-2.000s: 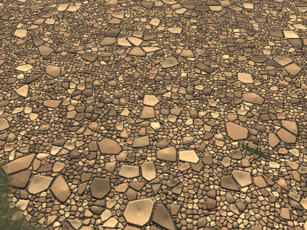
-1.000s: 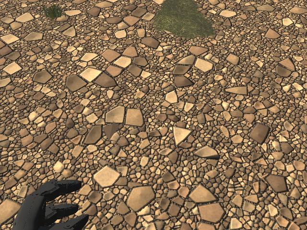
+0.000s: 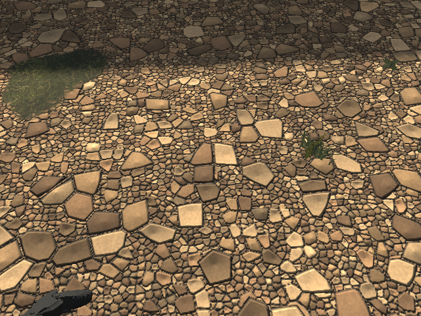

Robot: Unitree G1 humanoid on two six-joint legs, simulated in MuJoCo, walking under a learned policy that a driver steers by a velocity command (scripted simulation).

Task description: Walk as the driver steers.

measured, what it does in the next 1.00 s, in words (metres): walks ahead, turning left: left foot, then right foot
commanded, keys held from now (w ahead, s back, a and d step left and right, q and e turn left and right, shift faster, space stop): w+q+shift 0.68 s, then w+e+shift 0.32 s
